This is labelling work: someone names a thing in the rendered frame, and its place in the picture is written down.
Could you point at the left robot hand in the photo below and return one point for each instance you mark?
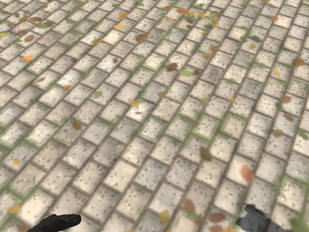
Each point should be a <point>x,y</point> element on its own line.
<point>56,223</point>

